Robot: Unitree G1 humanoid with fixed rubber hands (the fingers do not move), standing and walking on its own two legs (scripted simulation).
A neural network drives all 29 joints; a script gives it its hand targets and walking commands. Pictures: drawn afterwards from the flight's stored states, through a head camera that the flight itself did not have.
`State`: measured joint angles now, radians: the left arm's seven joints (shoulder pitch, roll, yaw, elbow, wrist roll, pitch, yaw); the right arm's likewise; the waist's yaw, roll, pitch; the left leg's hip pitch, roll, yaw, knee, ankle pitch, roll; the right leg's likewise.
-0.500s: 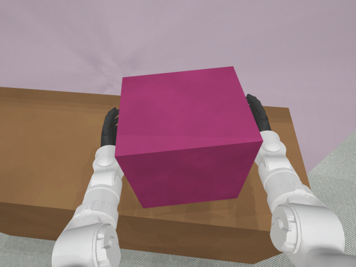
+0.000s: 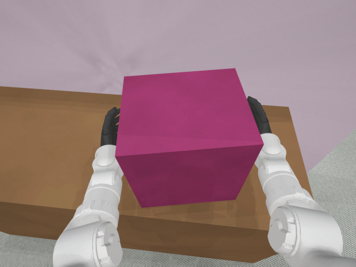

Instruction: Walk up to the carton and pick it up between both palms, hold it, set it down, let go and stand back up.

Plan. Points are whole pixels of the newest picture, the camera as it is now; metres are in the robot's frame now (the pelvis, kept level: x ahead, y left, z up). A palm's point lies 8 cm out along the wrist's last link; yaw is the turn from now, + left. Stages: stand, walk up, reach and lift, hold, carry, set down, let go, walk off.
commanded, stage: set down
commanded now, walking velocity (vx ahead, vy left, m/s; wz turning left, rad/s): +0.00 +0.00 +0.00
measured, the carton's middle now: (184, 143) +0.41 +0.00 +0.01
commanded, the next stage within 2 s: none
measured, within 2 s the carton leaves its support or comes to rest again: neither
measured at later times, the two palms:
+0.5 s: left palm (115, 155) +0.38 +0.18 -0.01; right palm (259, 140) +0.41 -0.18 +0.02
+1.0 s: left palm (105, 180) +0.32 +0.20 -0.03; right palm (278, 163) +0.35 -0.22 +0.01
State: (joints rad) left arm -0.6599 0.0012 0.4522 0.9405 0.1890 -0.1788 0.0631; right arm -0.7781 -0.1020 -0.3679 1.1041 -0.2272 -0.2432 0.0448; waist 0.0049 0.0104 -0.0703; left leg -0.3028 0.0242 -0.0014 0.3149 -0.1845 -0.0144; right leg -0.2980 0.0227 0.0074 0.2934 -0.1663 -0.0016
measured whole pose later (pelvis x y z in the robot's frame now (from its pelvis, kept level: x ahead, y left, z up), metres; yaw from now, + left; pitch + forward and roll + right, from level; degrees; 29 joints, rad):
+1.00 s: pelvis -0.06 -0.01 -0.02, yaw +0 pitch +21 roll +0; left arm -0.62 0.17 0.13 1.10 -0.22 -0.29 0.10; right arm -0.72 -0.31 0.10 1.08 0.41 -0.26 0.05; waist 0.01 0.01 -0.21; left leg -0.72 0.03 0.00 0.53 -0.18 -0.03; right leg -0.73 0.03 0.01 0.54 -0.17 -0.01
